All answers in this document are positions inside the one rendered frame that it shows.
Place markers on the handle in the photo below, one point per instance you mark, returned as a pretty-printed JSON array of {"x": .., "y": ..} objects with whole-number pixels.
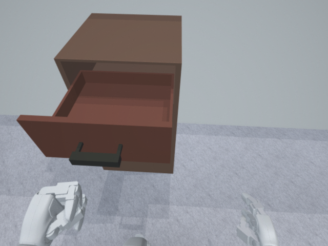
[{"x": 95, "y": 159}]

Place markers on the robot left hand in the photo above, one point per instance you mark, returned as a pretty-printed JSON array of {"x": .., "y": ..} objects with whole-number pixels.
[{"x": 64, "y": 202}]

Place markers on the cabinet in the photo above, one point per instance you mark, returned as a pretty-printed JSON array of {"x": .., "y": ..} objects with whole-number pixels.
[{"x": 127, "y": 43}]

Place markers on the robot right hand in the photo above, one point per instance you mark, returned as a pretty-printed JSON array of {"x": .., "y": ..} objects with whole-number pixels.
[{"x": 261, "y": 231}]

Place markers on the drawer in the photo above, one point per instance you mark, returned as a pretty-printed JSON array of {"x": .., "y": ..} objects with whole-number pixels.
[{"x": 103, "y": 109}]

